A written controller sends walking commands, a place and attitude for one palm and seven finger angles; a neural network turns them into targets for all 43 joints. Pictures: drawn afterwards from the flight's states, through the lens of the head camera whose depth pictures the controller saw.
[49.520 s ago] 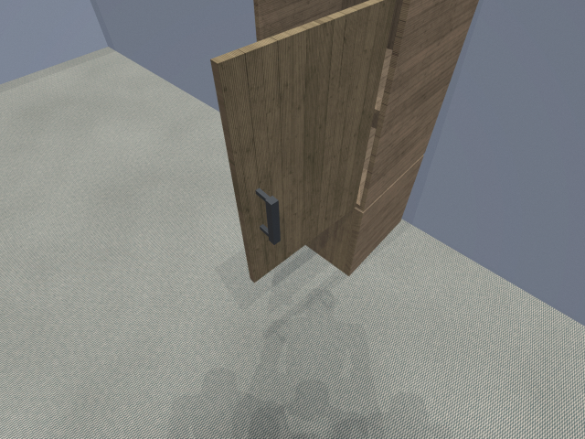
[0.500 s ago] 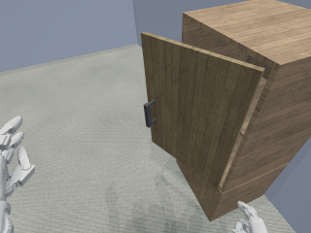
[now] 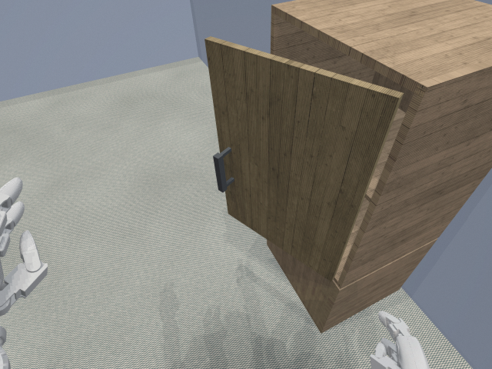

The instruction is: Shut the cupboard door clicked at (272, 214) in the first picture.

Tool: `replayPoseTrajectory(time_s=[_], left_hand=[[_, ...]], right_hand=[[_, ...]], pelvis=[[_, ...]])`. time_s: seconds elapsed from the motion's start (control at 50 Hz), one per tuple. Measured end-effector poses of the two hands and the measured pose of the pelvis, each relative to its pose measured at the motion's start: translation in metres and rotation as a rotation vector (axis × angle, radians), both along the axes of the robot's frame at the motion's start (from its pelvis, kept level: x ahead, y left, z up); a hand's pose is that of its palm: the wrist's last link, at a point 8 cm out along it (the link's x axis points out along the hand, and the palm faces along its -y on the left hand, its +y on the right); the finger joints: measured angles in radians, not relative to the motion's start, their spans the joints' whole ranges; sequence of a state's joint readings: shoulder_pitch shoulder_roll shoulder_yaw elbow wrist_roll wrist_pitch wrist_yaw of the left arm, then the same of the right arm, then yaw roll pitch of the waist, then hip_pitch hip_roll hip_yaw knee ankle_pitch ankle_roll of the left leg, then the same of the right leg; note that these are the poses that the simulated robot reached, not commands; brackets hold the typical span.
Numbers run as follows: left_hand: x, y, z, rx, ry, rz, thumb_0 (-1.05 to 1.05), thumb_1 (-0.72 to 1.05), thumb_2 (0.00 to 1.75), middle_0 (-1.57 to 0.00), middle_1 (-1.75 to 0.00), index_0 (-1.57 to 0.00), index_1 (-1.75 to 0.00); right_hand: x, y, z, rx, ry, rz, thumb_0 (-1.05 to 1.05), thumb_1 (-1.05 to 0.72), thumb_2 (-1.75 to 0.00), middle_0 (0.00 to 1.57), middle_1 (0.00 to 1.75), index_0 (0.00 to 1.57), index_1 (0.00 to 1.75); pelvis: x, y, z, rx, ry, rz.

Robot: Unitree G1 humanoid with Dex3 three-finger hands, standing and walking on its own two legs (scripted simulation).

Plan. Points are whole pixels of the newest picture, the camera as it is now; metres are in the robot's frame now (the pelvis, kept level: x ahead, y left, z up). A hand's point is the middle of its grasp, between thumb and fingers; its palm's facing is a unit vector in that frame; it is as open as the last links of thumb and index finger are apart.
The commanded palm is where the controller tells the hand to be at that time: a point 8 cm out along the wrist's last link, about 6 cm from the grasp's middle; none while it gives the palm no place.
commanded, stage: step back with the hand held close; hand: left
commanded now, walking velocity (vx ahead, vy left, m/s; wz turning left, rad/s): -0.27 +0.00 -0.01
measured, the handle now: (225, 169) +0.64 +0.12 -0.09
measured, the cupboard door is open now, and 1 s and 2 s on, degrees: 25 25 25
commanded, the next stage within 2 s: stop stepping back and stand still in 1.28 s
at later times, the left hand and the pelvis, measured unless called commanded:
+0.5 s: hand out of the picture +0.14 +0.29 +0.15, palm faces +0.45 -0.75 -0.48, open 7.4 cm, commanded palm +0.08 +0.31 +0.18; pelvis -0.06 +0.02 -0.02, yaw -1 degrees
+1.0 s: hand out of the picture +0.07 +0.28 +0.16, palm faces +0.49 -0.75 -0.45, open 7.4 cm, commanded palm +0.00 +0.31 +0.18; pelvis -0.12 +0.01 -0.02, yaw +3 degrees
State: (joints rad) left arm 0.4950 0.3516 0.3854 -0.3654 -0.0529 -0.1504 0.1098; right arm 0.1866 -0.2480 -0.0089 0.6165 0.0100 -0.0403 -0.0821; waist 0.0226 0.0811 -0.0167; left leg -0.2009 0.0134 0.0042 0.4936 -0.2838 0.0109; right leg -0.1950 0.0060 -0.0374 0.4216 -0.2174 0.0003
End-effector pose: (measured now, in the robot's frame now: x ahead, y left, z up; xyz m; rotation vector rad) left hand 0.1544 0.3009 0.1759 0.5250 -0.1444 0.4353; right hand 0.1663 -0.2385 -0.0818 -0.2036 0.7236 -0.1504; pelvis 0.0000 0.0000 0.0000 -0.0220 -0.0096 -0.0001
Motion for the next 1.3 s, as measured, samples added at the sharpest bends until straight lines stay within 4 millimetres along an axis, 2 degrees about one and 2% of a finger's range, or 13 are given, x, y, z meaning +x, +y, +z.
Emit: replayPoseTrajectory(time_s=[0.22,0.38,0.54,0.68,0.8,0.9,1.02,1.12,1.22,1.3], left_hand=[[-0.005,0.017,0.002,0.065,0.028,-0.056,0.02,0.89,0.9,-0.22,-0.3,-0.21,-0.3],[-0.033,0.022,-0.001,0.072,-0.023,-0.059,0.02,0.89,0.9,-0.22,-0.3,-0.21,-0.3],[-0.064,0.02,-0.003,0.081,-0.108,-0.027,0.02,0.89,0.9,-0.22,-0.3,-0.21,-0.3],[-0.078,0.016,-0.001,0.065,-0.166,-0.047,0.02,0.89,0.9,-0.22,-0.3,-0.21,-0.3],[-0.089,0.02,0.001,0.137,-0.168,-0.058,0.02,0.89,0.9,-0.22,-0.3,-0.21,-0.3],[-0.109,0.019,0.0,0.165,-0.159,-0.03,0.02,0.89,0.9,-0.22,-0.3,-0.21,-0.3],[-0.13,0.009,-0.001,0.097,-0.182,-0.043,0.02,0.89,0.9,-0.22,-0.3,-0.21,-0.3],[-0.149,0.02,0.005,0.129,-0.195,-0.057,0.01,0.88,0.9,-0.22,-0.31,-0.21,-0.3],[-0.186,0.039,0.016,0.172,-0.227,0.017,0.02,0.88,0.9,-0.22,-0.31,-0.22,-0.3],[-0.217,0.04,0.004,0.146,-0.208,0.086,0.01,0.89,0.9,-0.22,-0.3,-0.21,-0.3]], right_hand=[[-0.026,0.006,0.003,-0.033,0.04,-0.07,0.01,-0.91,-0.9,0.2,0.3,0.2,0.29],[-0.048,0.015,0.007,-0.043,0.007,-0.048,0.01,-0.91,-0.9,0.2,0.3,0.2,0.3],[-0.072,0.014,0.0,-0.058,-0.004,-0.007,0.01,-0.9,-0.9,0.2,0.3,0.2,0.3],[-0.099,0.009,-0.002,-0.079,0.024,-0.007,0.01,-0.9,-0.9,0.2,0.3,0.2,0.3],[-0.117,0.006,-0.005,-0.087,0.025,-0.013,0.01,-0.9,-0.9,0.2,0.3,0.2,0.3],[-0.119,0.004,-0.011,-0.076,0.016,0.014,0.01,-0.9,-0.9,0.2,0.3,0.2,0.3],[-0.127,0.007,-0.008,-0.08,0.035,0.044,0.01,-0.91,-0.9,0.2,0.3,0.2,0.3],[-0.138,0.017,0.0,-0.097,0.012,0.037,0.01,-0.91,-0.9,0.2,0.3,0.2,0.3],[-0.145,0.031,-0.002,-0.068,-0.01,0.078,0.01,-0.91,-0.9,0.2,0.3,0.2,0.3],[-0.144,0.042,-0.01,-0.045,-0.03,0.142,0.01,-0.9,-0.9,0.2,0.3,0.2,0.3]], pelvis=[[-0.019,0.017,-0.003,0.014,0.017,-0.024],[-0.043,0.02,-0.009,0.01,0.013,-0.022],[-0.065,0.015,-0.018,0.002,-0.002,-0.01],[-0.081,0.014,-0.018,-0.003,0.005,-0.003],[-0.093,0.012,-0.022,-0.013,0.005,0.037],[-0.105,0.005,-0.027,-0.01,-0.002,0.033],[-0.124,0.007,-0.023,0.01,0.008,0.055],[-0.143,0.014,-0.022,-0.026,0.011,0.085],[-0.157,0.01,-0.022,-0.073,0.027,0.153],[-0.175,0.009,-0.029,-0.023,0.064,0.1]])
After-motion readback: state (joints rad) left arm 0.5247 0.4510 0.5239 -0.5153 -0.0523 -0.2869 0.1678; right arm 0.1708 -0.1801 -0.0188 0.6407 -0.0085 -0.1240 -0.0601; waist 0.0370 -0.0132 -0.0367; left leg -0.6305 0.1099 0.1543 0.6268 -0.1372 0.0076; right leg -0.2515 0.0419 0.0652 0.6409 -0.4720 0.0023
